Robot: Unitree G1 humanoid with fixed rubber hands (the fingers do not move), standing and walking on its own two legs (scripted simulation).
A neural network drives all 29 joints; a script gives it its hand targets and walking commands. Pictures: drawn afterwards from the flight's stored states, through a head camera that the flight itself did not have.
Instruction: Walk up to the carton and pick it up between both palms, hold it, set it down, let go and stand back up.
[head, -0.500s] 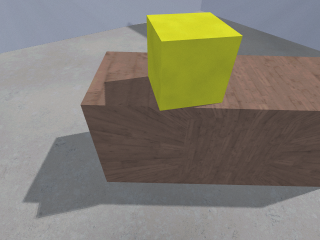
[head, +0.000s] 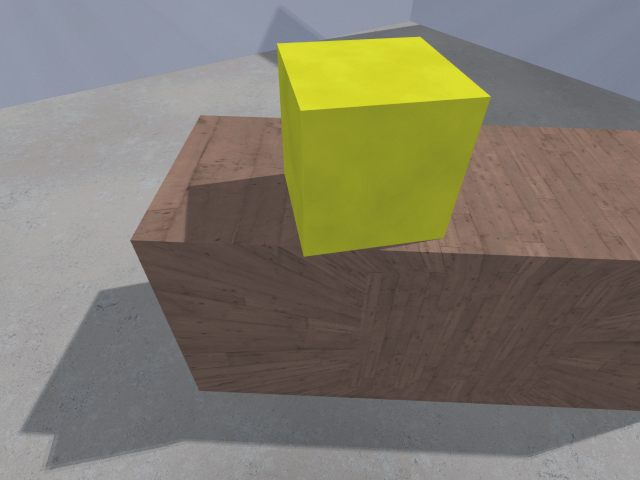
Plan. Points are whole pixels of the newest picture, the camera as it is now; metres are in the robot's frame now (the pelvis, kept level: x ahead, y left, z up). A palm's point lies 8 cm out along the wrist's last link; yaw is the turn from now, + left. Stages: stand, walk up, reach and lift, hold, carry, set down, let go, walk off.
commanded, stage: walk up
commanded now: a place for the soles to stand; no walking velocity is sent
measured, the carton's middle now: (363, 144) +0.71 -0.09 +0.09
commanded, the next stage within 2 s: none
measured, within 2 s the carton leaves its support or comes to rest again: neither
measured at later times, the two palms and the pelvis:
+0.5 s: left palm out of the picture +0.14 +0.29 -0.08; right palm (592, 462) +0.19 -0.36 -0.08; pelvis +0.10 -0.03 +0.00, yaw +0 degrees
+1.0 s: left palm (93, 458) +0.21 +0.29 -0.08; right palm (561, 403) +0.27 -0.35 -0.08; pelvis +0.16 -0.03 +0.00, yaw -1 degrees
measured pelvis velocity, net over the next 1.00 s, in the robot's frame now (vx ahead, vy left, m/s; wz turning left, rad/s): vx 0.16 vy -0.03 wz -0.02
